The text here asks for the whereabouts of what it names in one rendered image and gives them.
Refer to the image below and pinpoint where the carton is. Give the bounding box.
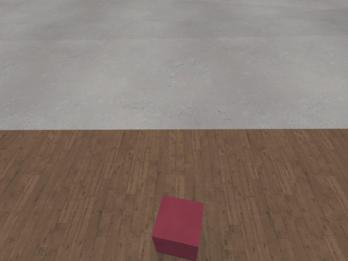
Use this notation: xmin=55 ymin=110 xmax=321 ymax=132
xmin=152 ymin=195 xmax=204 ymax=261

